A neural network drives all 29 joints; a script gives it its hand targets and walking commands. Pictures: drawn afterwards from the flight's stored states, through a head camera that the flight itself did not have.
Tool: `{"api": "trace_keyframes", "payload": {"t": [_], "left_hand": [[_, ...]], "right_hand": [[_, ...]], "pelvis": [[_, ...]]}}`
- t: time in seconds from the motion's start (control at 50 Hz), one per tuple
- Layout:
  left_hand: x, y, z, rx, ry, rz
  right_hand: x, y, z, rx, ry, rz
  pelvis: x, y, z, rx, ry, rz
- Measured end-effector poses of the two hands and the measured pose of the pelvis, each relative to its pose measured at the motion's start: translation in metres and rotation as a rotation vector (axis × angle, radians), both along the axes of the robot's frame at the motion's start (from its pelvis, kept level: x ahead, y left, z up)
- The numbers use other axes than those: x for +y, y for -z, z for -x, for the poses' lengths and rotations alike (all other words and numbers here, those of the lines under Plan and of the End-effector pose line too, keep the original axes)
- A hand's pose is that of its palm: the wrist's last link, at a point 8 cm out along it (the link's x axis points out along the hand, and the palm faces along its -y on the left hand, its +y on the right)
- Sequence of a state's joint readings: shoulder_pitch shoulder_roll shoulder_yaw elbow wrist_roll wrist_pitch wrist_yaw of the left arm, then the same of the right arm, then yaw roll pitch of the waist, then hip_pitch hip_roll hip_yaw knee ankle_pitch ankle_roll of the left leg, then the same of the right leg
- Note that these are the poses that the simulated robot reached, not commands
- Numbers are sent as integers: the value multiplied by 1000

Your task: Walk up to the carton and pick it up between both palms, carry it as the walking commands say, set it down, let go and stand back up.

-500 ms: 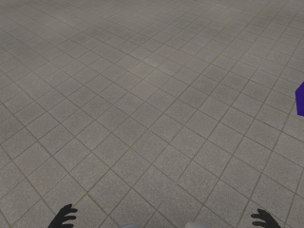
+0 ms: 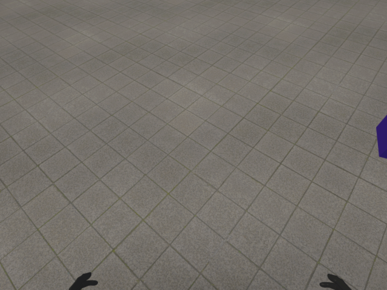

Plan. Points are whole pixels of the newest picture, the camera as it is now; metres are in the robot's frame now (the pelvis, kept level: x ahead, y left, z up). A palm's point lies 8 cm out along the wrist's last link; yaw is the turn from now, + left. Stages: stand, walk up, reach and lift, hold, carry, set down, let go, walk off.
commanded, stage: stand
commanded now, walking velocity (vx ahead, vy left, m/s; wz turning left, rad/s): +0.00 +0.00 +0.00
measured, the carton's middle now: out of the picture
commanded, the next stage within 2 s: walk up in 1.26 s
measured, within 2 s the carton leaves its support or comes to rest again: neither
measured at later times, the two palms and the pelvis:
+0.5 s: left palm out of the picture +0.07 +0.29 -0.11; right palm out of the picture +0.08 -0.29 -0.11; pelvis +0.00 +0.00 +0.01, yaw +0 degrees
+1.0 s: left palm out of the picture +0.08 +0.28 -0.11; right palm out of the picture +0.08 -0.30 -0.11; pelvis +0.00 -0.01 +0.01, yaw +0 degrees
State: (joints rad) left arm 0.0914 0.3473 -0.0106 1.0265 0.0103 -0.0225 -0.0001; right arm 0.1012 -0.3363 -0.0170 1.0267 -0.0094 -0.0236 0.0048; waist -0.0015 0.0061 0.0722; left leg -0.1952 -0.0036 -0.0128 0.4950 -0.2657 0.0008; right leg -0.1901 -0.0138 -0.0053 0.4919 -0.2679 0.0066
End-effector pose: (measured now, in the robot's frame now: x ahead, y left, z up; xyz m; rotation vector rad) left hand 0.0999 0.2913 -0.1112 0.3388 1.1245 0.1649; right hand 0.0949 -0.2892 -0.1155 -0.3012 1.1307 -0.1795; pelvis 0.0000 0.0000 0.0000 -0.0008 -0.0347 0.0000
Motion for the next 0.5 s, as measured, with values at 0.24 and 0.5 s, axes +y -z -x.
{"api": "trace_keyframes", "payload": {"t": [0.24, 0.5], "left_hand": [[2, -2, 19, 57, -25, -2], [-1, -5, 26, 61, -24, -4]], "right_hand": [[-1, -2, 13, 46, 13, 4], [-1, -2, 15, 54, 6, -8]], "pelvis": [[0, -7, 2, -11, -1, -4], [-4, -9, 4, -9, -2, -1]]}}
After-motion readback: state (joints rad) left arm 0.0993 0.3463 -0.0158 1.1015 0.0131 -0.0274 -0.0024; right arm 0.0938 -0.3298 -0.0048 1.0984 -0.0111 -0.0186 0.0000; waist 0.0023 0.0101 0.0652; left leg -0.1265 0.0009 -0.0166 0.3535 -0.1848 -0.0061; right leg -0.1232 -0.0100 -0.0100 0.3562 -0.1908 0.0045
